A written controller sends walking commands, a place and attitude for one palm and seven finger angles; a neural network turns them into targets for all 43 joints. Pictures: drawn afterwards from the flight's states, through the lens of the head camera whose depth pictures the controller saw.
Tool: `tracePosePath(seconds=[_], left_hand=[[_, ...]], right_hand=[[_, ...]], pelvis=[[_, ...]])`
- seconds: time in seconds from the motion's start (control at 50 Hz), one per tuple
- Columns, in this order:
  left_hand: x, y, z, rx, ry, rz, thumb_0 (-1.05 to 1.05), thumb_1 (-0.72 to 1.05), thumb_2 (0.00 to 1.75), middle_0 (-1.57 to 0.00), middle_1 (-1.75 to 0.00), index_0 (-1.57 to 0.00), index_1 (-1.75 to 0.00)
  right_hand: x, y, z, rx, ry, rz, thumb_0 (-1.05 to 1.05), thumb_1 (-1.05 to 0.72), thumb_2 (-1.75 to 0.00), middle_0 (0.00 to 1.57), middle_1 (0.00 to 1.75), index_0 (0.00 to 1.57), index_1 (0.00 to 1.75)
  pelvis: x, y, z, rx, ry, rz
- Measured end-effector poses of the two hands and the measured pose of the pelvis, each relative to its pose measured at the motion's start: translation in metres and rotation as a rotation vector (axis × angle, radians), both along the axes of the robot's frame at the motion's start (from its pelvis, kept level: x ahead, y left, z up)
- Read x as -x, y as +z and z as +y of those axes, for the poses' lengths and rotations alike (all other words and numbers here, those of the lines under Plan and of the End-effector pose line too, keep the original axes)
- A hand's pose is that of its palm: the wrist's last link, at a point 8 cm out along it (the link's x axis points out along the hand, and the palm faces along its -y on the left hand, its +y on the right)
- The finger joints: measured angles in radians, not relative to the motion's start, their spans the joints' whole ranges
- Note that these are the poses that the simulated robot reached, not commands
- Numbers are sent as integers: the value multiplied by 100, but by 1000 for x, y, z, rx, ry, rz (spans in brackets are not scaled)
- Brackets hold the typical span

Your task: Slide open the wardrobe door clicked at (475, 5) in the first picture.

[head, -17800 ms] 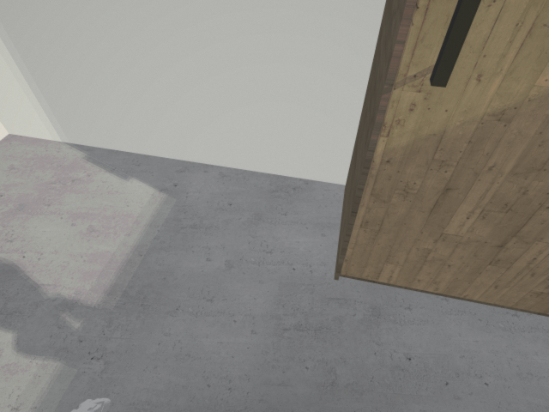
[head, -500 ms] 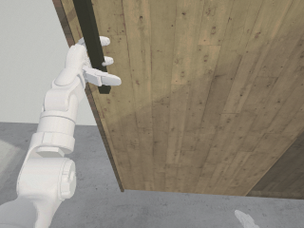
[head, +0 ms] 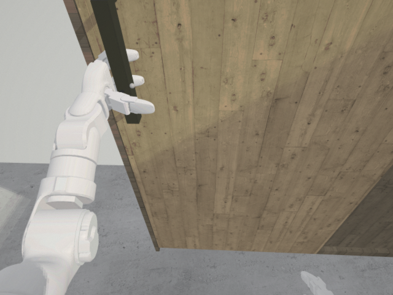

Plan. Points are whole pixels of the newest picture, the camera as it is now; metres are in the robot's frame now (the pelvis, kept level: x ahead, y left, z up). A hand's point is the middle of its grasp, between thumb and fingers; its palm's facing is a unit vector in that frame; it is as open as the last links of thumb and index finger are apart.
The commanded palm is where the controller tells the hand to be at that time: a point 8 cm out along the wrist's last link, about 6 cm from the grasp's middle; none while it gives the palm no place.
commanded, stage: grip the handle and tug to test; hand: left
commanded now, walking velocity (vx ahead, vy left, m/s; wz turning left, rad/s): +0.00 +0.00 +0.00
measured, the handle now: (124, 65) +0.48 +0.17 +0.26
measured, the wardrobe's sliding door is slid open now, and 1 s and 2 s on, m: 0.00 0.00 0.00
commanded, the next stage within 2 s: tug the door sideways, standing still in 1.46 s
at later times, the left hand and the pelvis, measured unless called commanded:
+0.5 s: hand (130, 86) +0.43 +0.15 +0.24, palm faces +0.05 -1.00 -0.01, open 9.6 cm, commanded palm +0.40 +0.19 +0.25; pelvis +0.01 +0.00 +0.00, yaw +0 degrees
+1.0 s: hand (130, 86) +0.42 +0.15 +0.24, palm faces +0.06 -1.00 -0.01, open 6.2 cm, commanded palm +0.40 +0.19 +0.25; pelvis +0.02 +0.00 +0.00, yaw +0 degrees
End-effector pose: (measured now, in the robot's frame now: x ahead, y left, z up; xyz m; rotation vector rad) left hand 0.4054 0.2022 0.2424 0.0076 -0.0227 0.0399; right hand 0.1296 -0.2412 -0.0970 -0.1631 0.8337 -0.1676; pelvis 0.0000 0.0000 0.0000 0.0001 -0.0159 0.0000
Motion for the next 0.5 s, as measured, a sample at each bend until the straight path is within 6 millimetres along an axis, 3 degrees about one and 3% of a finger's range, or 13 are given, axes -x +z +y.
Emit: tracePosePath(seconds=[0.2,0.5], left_hand=[[2,0,-1,-4,10,-9,-1,-42,34,-28,-121,-25,-121],[4,1,1,-7,13,-6,0,17,59,-34,-129,-30,-129]], right_hand=[[-9,2,2,-4,4,-13,1,-91,-90,20,30,20,30],[-29,6,8,-15,24,-34,1,-91,-90,20,30,20,30]], pelvis=[[-3,0,2,-1,-3,-4],[-10,0,1,-3,-3,-1]])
